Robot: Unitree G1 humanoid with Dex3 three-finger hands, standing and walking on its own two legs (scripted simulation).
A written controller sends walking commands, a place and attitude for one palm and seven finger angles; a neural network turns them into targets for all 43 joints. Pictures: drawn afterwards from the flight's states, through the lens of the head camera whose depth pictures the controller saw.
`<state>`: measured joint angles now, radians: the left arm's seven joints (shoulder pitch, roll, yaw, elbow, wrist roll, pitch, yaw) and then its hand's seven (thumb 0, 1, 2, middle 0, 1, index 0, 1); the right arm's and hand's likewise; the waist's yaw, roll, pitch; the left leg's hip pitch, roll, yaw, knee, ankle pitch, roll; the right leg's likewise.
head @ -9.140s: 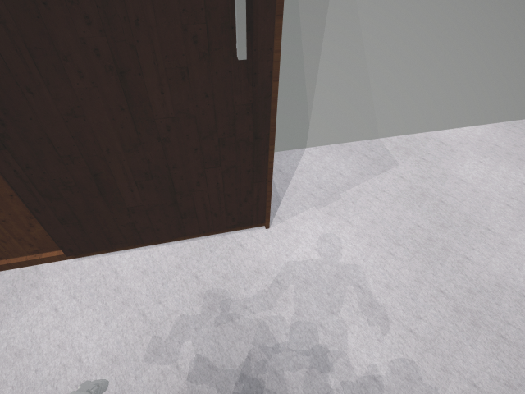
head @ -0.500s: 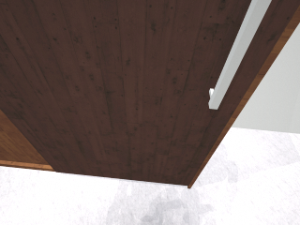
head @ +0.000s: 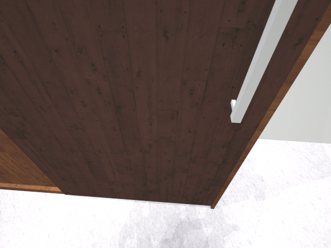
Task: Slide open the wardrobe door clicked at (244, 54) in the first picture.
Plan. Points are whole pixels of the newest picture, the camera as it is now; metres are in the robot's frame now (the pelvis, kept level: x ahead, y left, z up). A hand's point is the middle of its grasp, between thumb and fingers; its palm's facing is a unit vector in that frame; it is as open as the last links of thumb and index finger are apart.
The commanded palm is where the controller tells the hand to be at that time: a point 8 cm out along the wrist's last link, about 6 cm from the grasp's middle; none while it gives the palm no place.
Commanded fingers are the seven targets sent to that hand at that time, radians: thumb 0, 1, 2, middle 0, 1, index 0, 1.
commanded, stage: look again from close up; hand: right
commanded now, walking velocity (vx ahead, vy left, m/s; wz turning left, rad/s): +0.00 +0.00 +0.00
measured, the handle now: (254, 61) +0.43 -0.15 +0.25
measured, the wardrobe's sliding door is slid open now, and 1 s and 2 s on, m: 0.00 0.00 0.00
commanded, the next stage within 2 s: raise the hand with hooked fingers in 0.72 s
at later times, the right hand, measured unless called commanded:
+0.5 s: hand out of the picture +0.00 -0.16 -0.17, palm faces +0.02 +0.98 -0.19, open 7.3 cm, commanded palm none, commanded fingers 0.00 -0.90 -0.90 0.20 0.30 0.20 0.30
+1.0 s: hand (253, 240) +0.16 -0.18 -0.03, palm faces +0.27 +0.95 -0.18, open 7.4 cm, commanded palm +0.10 -0.21 -0.03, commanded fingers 0.00 -0.67 -0.80 0.22 0.45 0.22 0.45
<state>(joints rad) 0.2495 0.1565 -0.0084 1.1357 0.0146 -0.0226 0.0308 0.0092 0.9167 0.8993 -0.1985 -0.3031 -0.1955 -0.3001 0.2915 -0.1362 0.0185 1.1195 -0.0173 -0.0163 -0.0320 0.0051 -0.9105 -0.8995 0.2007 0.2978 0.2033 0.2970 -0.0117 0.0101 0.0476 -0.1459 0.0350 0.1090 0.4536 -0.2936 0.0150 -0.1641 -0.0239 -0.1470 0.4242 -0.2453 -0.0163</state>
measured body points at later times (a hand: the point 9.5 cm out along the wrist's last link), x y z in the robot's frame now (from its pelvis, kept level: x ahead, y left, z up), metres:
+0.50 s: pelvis +0.00 +0.01 +0.00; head +0.02 +0.02 +0.45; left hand +0.00 +0.23 -0.16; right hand +0.00 -0.21 -0.16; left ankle -0.03 +0.10 -0.74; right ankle -0.01 -0.10 -0.74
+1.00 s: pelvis -0.01 +0.02 -0.01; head +0.00 +0.04 +0.44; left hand +0.09 +0.27 -0.14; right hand +0.14 -0.23 -0.01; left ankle -0.03 +0.10 -0.74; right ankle -0.01 -0.11 -0.74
